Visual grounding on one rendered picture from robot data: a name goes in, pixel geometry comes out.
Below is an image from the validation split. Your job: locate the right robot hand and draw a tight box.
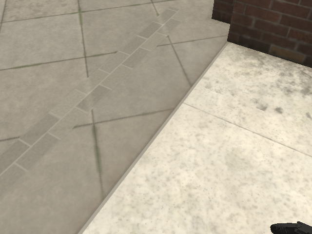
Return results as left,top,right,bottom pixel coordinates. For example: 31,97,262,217
270,221,312,234

